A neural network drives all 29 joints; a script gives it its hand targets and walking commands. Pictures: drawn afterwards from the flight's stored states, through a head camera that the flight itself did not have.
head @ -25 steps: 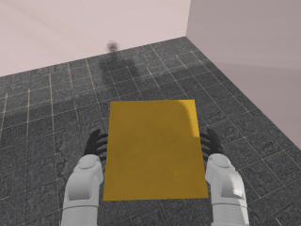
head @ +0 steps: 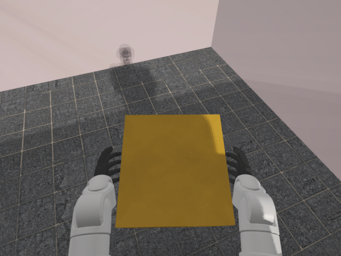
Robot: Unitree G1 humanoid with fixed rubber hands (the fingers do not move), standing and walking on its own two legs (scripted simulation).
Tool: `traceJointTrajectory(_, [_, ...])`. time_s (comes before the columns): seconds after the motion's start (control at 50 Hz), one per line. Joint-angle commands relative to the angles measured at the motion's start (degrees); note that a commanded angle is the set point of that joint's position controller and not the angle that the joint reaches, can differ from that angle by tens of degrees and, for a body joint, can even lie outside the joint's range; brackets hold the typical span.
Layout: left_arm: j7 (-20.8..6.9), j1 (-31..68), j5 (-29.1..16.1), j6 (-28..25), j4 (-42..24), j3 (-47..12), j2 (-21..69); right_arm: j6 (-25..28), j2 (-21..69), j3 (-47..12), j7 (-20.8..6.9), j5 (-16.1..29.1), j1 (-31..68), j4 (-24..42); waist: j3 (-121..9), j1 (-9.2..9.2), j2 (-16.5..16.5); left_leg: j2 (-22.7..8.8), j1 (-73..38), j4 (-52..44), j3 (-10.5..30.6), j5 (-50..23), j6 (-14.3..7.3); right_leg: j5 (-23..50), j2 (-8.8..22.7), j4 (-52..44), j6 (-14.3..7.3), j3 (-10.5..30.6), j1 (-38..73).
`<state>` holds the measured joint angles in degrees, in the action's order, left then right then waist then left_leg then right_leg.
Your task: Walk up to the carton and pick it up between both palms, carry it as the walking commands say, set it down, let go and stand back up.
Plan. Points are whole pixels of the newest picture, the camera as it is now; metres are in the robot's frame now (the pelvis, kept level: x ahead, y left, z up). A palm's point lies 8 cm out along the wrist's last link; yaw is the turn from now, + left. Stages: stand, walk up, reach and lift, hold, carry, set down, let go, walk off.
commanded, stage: carry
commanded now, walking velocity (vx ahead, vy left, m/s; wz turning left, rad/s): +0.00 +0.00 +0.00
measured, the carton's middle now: (172, 174) +0.33 -0.01 -0.05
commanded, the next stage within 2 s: none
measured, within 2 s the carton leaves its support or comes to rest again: neither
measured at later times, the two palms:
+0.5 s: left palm (112, 145) +0.37 +0.15 +0.04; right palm (237, 145) +0.37 -0.17 +0.03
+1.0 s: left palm (117, 138) +0.40 +0.14 +0.04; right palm (239, 138) +0.39 -0.18 +0.03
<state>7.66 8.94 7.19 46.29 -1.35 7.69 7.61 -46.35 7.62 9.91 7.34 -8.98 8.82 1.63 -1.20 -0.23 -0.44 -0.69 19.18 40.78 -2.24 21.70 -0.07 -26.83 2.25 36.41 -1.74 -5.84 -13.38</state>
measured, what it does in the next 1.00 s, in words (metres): walks ahead: right foot, then left foot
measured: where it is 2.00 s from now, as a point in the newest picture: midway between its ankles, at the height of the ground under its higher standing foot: outside the picture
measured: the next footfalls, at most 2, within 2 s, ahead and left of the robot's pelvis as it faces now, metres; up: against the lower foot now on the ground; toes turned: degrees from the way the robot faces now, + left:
right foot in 0.24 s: +0.05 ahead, -0.10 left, +0.00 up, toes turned -6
left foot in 0.44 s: +0.14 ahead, +0.12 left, +0.00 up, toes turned -6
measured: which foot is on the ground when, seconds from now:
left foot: down 0.00-0.26, up 0.28-0.42, down 0.44-1.00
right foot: down 0.00-0.12, up 0.14-0.22, down 0.24-1.00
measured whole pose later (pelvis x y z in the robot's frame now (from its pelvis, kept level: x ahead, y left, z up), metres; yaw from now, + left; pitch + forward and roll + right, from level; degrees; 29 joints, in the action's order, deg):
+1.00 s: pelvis +0.12 -0.01 +0.01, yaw +0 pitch +3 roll +2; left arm 6.7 9.1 8.1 41.9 5.3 7.7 7.6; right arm -42.5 7.6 12.1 6.3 -9.8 8.8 -3.9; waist -2.9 -0.2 -0.4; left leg -1.0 19.1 34.8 -2.2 16.3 -0.1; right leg -26.0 2.0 32.8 -1.8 -6.5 -8.8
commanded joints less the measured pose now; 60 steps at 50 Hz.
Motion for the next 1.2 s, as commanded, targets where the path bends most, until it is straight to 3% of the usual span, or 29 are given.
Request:
traceJointTrajectory(0.0, [-15.1, 28.8, -13.0, -2.3, -7.0, -32.7, 42.6, 1.7, 41.6, -34.6, -15.3, 14.3, 30.0, 7.2, -21.3, -0.44, -13.5, 0.0, 6.5, 3.2, -1.8, -3.4, -1.5, 75.9, 13.1, -4.2, -4.6, 8.3, 19.5])
traceJointTrajectory(0.04, [-14.6, 23.4, -9.2, -2.6, 2.5, -27.1, 39.1, 3.2, 36.6, -31.3, -14.8, 13.7, 32.5, 3.3, -21.5, -0.08, -9.9, -0.2, 1.2, -8.8, -3.0, -13.1, -1.3, 74.1, 10.7, 0.5, -3.2, 3.9, 18.4])
traceJointTrajectory(0.08, [-14.3, 25.7, -13.8, -3.5, -9.2, -32.8, 43.1, 3.0, 42.5, -34.9, -15.1, 16.2, 29.4, 9.2, -28.0, 0.67, -3.6, -4.9, -20.2, -5.5, 2.1, -58.8, -4.7, 57.1, 3.4, 15.6, 0.4, -3.3, 5.0])
traceJointTrajectory(0.12, [-13.6, 27.1, -15.3, -1.6, -15.1, -36.3, 43.5, 1.2, 45.4, -36.7, -14.4, 17.9, 27.4, 12.2, -27.4, 1.26, 16.3, -13.4, -42.6, -2.3, 12.0, -104.5, -10.1, -8.3, -3.8, 13.1, 1.4, -4.3, -21.5])
traceJointTrajectory(0.14, [-13.5, 27.4, -13.2, -1.2, -8.7, -33.4, 41.0, 0.9, 43.0, -32.9, -14.4, 15.3, 24.5, 5.0, -24.5, 2.31, 17.0, -14.4, -46.2, -1.5, 12.4, -107.1, -10.0, -14.0, -4.1, 10.0, 1.5, -3.4, -28.7])
traceJointTrajectory(0.2, [-14.0, 25.6, -15.7, -0.6, -13.3, -36.2, 43.7, 0.4, 44.0, -35.0, -13.8, 15.6, 24.5, 12.0, -27.4, 0.55, 8.1, -9.7, -31.4, 3.9, 4.7, -80.6, -7.0, 7.4, -1.6, -15.0, 1.4, -1.5, -9.9])
traceJointTrajectory(0.22, [-14.0, 23.3, -15.8, 0.3, -10.6, -34.6, 43.5, 0.2, 43.0, -35.7, -13.5, 16.2, 23.4, 10.3, -27.5, 0.57, 1.9, -7.5, -14.3, 7.0, 1.5, -54.5, -4.2, 28.1, 2.9, -16.2, 1.3, 1.4, 7.8])
traceJointTrajectory(0.24, [-14.8, 23.8, -8.0, -2.3, 7.5, -24.3, 34.4, 2.6, 32.6, -26.2, -13.9, 8.4, 26.4, -6.1, -25.9, -0.45, -11.7, -1.7, 8.4, 15.4, -2.2, -18.5, -1.2, 77.0, 10.2, -9.2, -2.2, 10.0, 25.4])
traceJointTrajectory(0.26, [-15.3, 21.0, -10.3, -2.5, 2.0, -28.7, 39.2, 2.4, 37.0, -30.7, -14.5, 10.9, 23.6, 1.2, -22.2, -0.71, -19.0, 3.0, 17.1, 15.7, -3.4, 12.3, -0.1, 99.8, 15.8, -4.2, -7.1, 14.2, 29.6])
traceJointTrajectory(0.36, [-15.3, 25.7, -8.9, -4.3, 1.7, -27.9, 40.9, 3.6, 39.7, -32.2, -15.9, 13.3, 30.5, -0.3, -15.2, -0.5, -10.7, 0.1, 3.9, -6.2, -3.8, 1.6, -0.4, 65.6, 11.9, -5.7, -4.0, 4.2, 15.3])
traceJointTrajectory(0.4, [-15.1, 24.8, -10.3, -4.4, -1.4, -31.0, 43.1, 3.8, 42.1, -33.6, -15.9, 13.9, 30.9, 4.1, -21.2, -0.5, -9.5, -2.8, -7.9, -9.0, 0.5, -29.0, -2.0, 61.3, 8.4, 0.4, -0.9, 1.6, 10.6])
traceJointTrajectory(0.44, [-15.3, 26.3, -11.0, -3.9, -2.8, -31.5, 40.3, 3.6, 40.5, -32.3, -15.6, 12.7, 27.4, 1.0, -27.2, 0.14, 5.9, -11.2, -20.4, -4.8, 7.9, -77.2, -7.2, 23.9, 2.3, 8.1, 2.0, -1.3, 1.5])
traceJointTrajectory(0.48, [-15.0, 27.8, -12.2, -3.7, -3.7, -33.7, 43.2, 3.4, 42.5, -34.1, -15.7, 14.2, 27.8, 3.3, -23.5, -0.05, 12.4, -13.3, -28.1, -3.2, 7.9, -91.8, -7.9, -3.5, -0.7, -1.4, 1.4, -2.8, -8.0])
traceJointTrajectory(0.5, [-15.6, 31.9, -10.3, -5.1, -1.3, -30.8, 42.2, 4.3, 43.3, -33.4, -16.1, 12.7, 33.6, 0.6, -24.3, -0.85, 6.7, -12.1, -24.1, -2.1, 5.9, -83.4, -6.7, 4.7, 0.0, -10.8, 1.3, -2.3, -2.3])
traceJointTrajectory(0.52, [-15.1, 28.9, -13.8, -4.1, -9.5, -35.2, 45.5, 3.5, 45.2, -36.2, -15.7, 15.5, 30.2, 8.5, -26.3, -0.48, 10.0, -9.6, -20.3, 0.5, 3.8, -76.2, -5.7, 18.3, 1.7, -11.2, 1.1, -1.6, 2.3])
traceJointTrajectory(0.56, [-16.0, 28.7, -7.9, -4.3, 3.8, -27.9, 39.9, 3.7, 40.1, -32.6, -16.1, 10.9, 32.5, -1.5, -19.0, -0.68, -11.2, -2.7, 4.6, 5.1, -1.7, -24.8, -2.0, 67.2, 8.9, -6.5, -0.7, 5.6, 17.9])
traceJointTrajectory(0.58, [-16.4, 31.6, -8.4, -4.5, 5.7, -27.5, 39.8, 4.0, 39.2, -30.6, -16.4, 10.3, 33.3, -4.1, -18.0, 0.16, -10.6, -1.3, 6.4, -0.5, -1.6, -0.5, -2.0, 67.8, 12.5, -7.1, -2.3, 7.6, 17.5])
traceJointTrajectory(0.62, [-15.9, 32.2, -11.0, -5.6, -1.3, -30.3, 43.7, 4.9, 43.5, -35.1, -16.3, 14.7, 36.7, 3.4, -18.1, -0.46, -15.5, 0.3, 5.2, -7.2, -3.9, -1.4, -1.6, 78.2, 11.7, -3.5, -2.7, 4.0, 20.9])
traceJointTrajectory(0.64, [-15.8, 27.9, -9.9, -5.5, 1.3, -28.5, 41.5, 5.5, 40.0, -34.1, -16.1, 14.2, 37.6, 4.8, -21.7, -0.55, -11.4, -0.8, -1.7, -9.9, -2.2, -17.8, -2.5, 74.5, 8.9, -0.4, -2.3, 2.2, 19.6])
traceJointTrajectory(0.72, [-15.7, 29.2, -11.8, -5.3, -4.8, -33.5, 44.3, 4.7, 45.5, -35.1, -16.2, 13.6, 28.5, 3.0, -25.8, -0.03, 7.3, -11.7, -28.7, -2.5, 6.4, -84.6, -7.4, 12.7, 0.3, 2.0, 1.8, -3.4, -5.1])
traceJointTrajectory(0.74, [-16.0, 30.3, -11.5, -5.4, -2.5, -32.9, 42.9, 5.1, 44.8, -35.6, -16.4, 14.0, 31.7, 2.4, -25.3, -0.57, 10.1, -12.5, -25.3, -3.5, 6.6, -81.6, -7.5, 0.8, 0.4, -5.1, 0.9, -1.0, -4.0])
traceJointTrajectory(0.78, [-16.3, 28.6, -11.9, -5.5, -1.2, -32.8, 45.1, 5.0, 45.3, -35.1, -16.5, 13.4, 29.1, 1.2, -23.3, -0.66, 7.3, -10.1, -21.7, -1.7, 3.7, -76.1, -6.0, 10.6, 0.8, -12.9, 1.4, -3.2, 0.1])
traceJointTrajectory(0.84, [-17.1, 30.6, -9.8, -6.2, 4.2, -29.9, 43.0, 5.3, 42.4, -34.5, -16.7, 11.2, 31.6, -1.4, -17.5, -0.23, -15.4, -1.0, 7.1, 1.4, -2.2, -3.9, -1.5, 72.2, 12.6, -8.0, -1.9, 6.3, 20.0])
traceJointTrajectory(0.86, [-16.6, 34.5, -11.4, -6.2, -3.3, -31.4, 41.3, 5.2, 42.6, -33.8, -16.7, 13.0, 32.8, 0.7, -17.3, -0.13, -11.0, -1.3, 2.7, -5.5, -2.1, 0.3, -1.9, 64.5, 13.3, -7.9, -3.2, 5.5, 15.9])
traceJointTrajectory(0.9, [-16.1, 31.1, -8.6, -6.9, 1.7, -29.4, 41.9, 6.4, 41.3, -32.3, -17.1, 12.0, 34.3, -1.6, -21.5, -0.63, -6.2, -2.2, -4.5, -8.0, -3.0, -26.3, -1.8, 66.6, 8.2, -1.0, -1.2, 1.6, 16.6])
traceJointTrajectory(0.96, [-16.3, 31.5, -10.8, -6.8, -0.7, -32.4, 44.2, 6.3, 44.2, -34.0, -16.9, 12.6, 32.3, 0.4, -26.1, -0.25, 2.6, -8.9, -19.1, -4.3, 3.1, -69.1, -5.2, 35.8, 3.0, 2.4, 1.3, -2.0, 6.3])
traceJointTrajectory(1.0, [-16.2, 31.1, -10.5, -6.4, -0.3, -32.2, 43.1, 5.9, 43.5, -34.5, -16.9, 12.6, 31.6, -0.1, -24.5, -0.71, 6.6, -10.0, -21.2, -3.9, 4.1, -75.1, -6.1, 16.4, 1.2, -6.0, 0.8, -3.3, 3.6])
traceJointTrajectory(1.1, [-17.0, 30.9, -11.7, -5.8, 2.5, -31.4, 45.4, 5.6, 43.6, -35.4, -16.7, 14.0, 37.1, 3.7, -18.6, -0.52, -11.5, -2.4, 0.1, -6.6, -1.4, -16.1, -2.6, 60.3, 10.3, -7.0, -0.4, 4.7, 15.7])
traceJointTrajectory(1.18, [-16.3, 33.2, -8.7, -7.4, 2.4, -29.2, 40.9, 6.5, 43.1, -34.4, -17.2, 12.2, 34.4, -3.4, -22.1, -0.91, -6.8, -4.0, -5.6, -4.9, -1.1, -37.2, -3.2, 57.8, 6.4, -2.5, -0.4, 0.8, 15.3])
